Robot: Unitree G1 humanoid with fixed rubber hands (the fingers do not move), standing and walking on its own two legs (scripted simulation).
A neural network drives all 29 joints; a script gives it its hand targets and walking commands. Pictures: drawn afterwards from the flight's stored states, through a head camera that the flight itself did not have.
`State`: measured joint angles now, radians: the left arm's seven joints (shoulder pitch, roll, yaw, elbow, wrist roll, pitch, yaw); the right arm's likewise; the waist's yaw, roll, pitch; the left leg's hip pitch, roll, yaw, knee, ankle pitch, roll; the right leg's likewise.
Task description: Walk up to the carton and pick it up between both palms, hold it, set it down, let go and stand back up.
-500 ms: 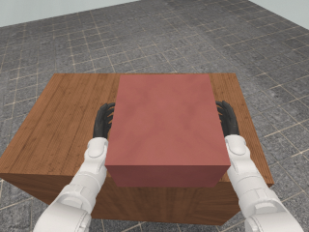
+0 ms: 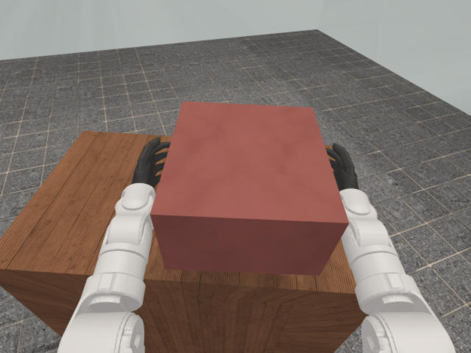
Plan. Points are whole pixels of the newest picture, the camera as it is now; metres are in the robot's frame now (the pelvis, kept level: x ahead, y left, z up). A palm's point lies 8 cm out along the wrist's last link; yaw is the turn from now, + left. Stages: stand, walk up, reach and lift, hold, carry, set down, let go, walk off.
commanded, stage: reach and lift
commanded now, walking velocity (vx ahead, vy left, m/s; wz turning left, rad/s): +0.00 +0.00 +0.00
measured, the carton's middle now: (245, 181) +0.39 -0.01 +0.11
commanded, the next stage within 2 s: hold in 1.22 s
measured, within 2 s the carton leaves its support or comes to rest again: neither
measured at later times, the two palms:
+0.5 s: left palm (150, 182) +0.36 +0.15 +0.13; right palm (356, 197) +0.34 -0.20 +0.12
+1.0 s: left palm (146, 176) +0.36 +0.16 +0.15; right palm (356, 191) +0.34 -0.19 +0.13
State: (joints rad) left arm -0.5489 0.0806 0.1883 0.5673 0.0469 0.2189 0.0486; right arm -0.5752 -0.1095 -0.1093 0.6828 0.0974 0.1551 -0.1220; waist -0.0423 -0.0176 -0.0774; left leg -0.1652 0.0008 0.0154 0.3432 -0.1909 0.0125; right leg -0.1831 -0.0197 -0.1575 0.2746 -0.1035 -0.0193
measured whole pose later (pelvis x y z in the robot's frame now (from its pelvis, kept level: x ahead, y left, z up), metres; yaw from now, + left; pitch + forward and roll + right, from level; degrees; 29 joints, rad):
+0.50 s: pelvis -0.01 +0.01 +0.00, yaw -2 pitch +2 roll -1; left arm -0.46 0.05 0.14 0.21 0.05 0.46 0.09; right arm -0.48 -0.13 -0.10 0.41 0.17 0.31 -0.12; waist -0.05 -0.02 -0.06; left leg -0.20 0.01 0.05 0.37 -0.20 0.02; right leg -0.22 -0.01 -0.12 0.28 -0.08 -0.02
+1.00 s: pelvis +0.00 +0.01 +0.00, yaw -2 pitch -2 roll -1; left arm -0.44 0.03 0.17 0.13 0.10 0.54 0.06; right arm -0.48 -0.13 -0.09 0.40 0.19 0.34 -0.12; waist -0.07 -0.02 -0.03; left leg -0.12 0.01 0.04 0.37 -0.22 0.02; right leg -0.13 -0.01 -0.13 0.26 -0.10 -0.01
